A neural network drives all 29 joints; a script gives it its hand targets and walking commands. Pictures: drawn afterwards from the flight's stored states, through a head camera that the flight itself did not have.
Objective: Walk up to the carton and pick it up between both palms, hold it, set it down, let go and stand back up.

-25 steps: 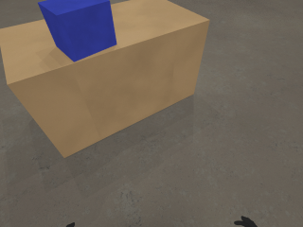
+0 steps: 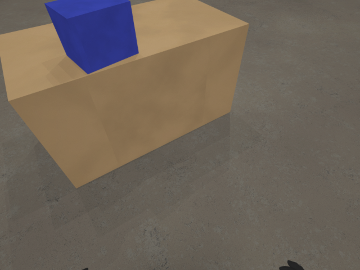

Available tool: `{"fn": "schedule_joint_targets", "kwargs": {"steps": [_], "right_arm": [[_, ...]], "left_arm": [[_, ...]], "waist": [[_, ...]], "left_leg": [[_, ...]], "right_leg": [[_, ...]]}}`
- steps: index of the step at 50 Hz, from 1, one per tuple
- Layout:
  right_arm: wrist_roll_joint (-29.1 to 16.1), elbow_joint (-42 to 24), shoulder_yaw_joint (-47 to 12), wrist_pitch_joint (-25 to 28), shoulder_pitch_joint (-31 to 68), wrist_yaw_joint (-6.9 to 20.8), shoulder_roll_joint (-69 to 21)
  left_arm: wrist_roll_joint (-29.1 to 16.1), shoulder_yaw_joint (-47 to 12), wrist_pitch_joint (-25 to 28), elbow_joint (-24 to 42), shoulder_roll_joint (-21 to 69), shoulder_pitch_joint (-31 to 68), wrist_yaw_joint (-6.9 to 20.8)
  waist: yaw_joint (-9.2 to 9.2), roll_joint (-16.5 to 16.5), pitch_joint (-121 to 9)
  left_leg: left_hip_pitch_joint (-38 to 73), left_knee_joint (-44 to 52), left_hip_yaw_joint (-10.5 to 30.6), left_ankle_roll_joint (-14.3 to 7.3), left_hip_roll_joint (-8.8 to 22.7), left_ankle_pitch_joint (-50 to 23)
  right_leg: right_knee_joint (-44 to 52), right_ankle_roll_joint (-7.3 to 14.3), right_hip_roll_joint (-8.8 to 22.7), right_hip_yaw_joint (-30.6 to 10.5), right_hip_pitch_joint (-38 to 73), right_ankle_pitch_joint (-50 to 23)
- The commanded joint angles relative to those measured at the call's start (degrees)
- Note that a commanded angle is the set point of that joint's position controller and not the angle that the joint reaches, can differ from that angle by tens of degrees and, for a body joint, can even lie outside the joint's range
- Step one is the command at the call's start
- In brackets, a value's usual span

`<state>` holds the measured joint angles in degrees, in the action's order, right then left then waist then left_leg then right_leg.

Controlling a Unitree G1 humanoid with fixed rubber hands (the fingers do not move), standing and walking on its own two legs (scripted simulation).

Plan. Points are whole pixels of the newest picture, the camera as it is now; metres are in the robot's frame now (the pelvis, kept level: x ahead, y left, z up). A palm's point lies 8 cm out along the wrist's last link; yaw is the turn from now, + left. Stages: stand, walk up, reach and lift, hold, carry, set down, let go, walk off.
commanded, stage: stand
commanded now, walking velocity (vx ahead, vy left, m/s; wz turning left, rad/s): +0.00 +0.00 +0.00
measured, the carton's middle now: (95, 30) +1.08 +0.38 +0.06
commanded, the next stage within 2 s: walk up in 0.60 s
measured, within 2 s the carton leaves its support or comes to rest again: neither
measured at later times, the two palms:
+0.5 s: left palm out of the picture +0.08 +0.26 -0.10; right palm out of the picture +0.08 -0.26 -0.10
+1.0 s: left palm out of the picture +0.04 +0.32 -0.09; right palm out of the picture +0.12 -0.24 -0.09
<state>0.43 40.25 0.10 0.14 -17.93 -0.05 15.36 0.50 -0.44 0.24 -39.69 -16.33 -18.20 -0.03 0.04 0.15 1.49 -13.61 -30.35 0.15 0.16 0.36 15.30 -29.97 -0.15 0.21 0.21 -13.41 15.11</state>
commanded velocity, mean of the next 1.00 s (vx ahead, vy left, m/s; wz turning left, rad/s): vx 0.00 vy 0.00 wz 0.00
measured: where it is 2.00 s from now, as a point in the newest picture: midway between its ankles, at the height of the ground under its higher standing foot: (151, 239)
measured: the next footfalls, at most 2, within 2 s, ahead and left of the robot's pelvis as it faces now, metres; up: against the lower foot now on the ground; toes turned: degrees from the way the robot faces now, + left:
left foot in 1.14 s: +0.14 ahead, +0.25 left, +0.00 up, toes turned +14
right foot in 1.58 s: +0.41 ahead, +0.04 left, +0.00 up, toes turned +13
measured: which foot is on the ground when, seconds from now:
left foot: down 0.00-0.84, up 0.86-1.00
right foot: down 0.00-1.00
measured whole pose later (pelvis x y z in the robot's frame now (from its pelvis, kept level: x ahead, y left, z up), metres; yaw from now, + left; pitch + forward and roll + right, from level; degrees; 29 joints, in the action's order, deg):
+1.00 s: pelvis +0.02 +0.03 +0.01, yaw +7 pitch -1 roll +0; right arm 2.9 38.8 4.2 -0.8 -23.5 3.6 17.6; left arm 4.5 2.3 3.2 -42.2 -18.5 -21.1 -1.2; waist 2.1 0.5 0.7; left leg -27.7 -52.1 1.2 1.0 2.6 22.1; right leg -24.8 1.4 5.3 6.0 -7.4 16.7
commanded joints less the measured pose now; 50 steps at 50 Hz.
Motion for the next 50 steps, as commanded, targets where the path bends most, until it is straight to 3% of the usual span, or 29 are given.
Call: {"fn": "schedule_joint_targets", "kwargs": {"steps": [1,39,40,41,42,43,44,45,46,48,50], "right_arm": [[0.0,-3.9,2.1,0.9,-0.8,-0.2,7.3],[-0.1,-2.3,2.0,0.9,-1.5,-0.5,7.4],[1.4,-2.9,4.0,0.7,-5.4,0.9,8.6],[1.6,-4.1,3.8,0.3,-2.7,1.6,7.3],[2.6,-7.1,3.8,-0.1,1.9,2.2,6.2],[3.8,-8.6,4.3,-0.4,2.8,2.5,6.9],[3.6,-8.2,4.9,-0.4,1.2,2.6,8.3],[3.2,-7.5,5.2,-0.2,-1.6,2.8,7.8],[2.8,-7.3,5.2,0.0,-3.7,3.2,6.7],[2.4,-7.1,5.1,0.4,-4.0,4.3,5.2],[1.7,-7.8,5.2,1.0,-2.4,4.9,4.4]], "left_arm": [[0.0,2.1,0.9,3.5,-6.7,-0.8,-0.3],[-0.1,2.0,0.9,1.8,-6.8,-1.4,-0.5],[3.8,5.1,1.5,4.1,-9.7,-2.9,-0.3],[4.5,6.2,1.7,3.5,-12.2,-5.8,-0.6],[4.5,7.4,1.9,1.8,-15.3,-9.3,-0.9],[4.8,7.0,2.4,1.0,-14.6,-9.2,-1.5],[4.6,6.4,3.1,0.8,-12.3,-8.0,-1.9],[4.7,6.0,3.7,0.9,-11.5,-5.9,-2.0],[4.6,5.8,4.0,0.8,-11.6,-3.9,-2.1],[3.9,5.7,4.1,0.4,-11.6,-1.0,-1.4],[3.4,5.7,4.1,0.3,-11.5,0.7,-0.7]], "waist": [[0.00,0.2,0.0],[0.00,0.2,0.3],[0.56,-1.3,-4.0],[3.19,-5.0,1.0],[6.33,-10.1,5.3],[5.85,-6.8,9.1],[4.88,-1.6,9.8],[3.66,-0.6,7.8],[2.57,-2.5,5.9],[2.42,-8.4,4.9],[2.23,-12.1,5.8]], "left_leg": [[-0.8,5.9,5.4,-1.8,4.6,-3.8],[-0.4,6.5,5.3,-1.7,4.6,-4.1],[-9.5,0.2,7.1,-4.1,1.2,20.8],[-23.6,-5.8,4.4,-3.2,-0.1,22.8],[-28.5,-21.4,-0.1,-1.1,-0.8,15.6],[-33.3,-27.0,4.5,-0.5,3.8,14.8],[-33.5,-28.4,6.2,-0.1,4.8,11.2],[-31.4,-28.3,6.7,0.2,5.1,9.3],[-28.7,-26.4,6.4,0.7,5.5,8.6],[-22.0,-20.9,3.6,1.5,5.4,5.7],[-15.1,-14.0,1.3,1.0,5.0,2.5]], "right_leg": [[5.2,1.8,4.8,-5.5,-0.7,-4.1],[5.9,1.7,4.8,-5.6,-0.4,-4.4],[4.5,5.3,5.8,-6.1,9.6,21.8],[9.6,8.8,12.0,-14.8,14.4,32.3],[19.0,15.6,23.6,-26.3,11.1,38.7],[20.8,19.3,29.0,-30.4,9.9,35.0],[20.8,18.2,28.0,-26.8,8.7,30.3],[20.1,16.1,25.3,-21.9,8.7,26.8],[19.8,14.8,23.7,-17.6,8.7,24.3],[20.1,12.5,19.4,-7.8,5.5,19.0],[18.5,10.8,15.7,0.1,0.6,16.1]]}}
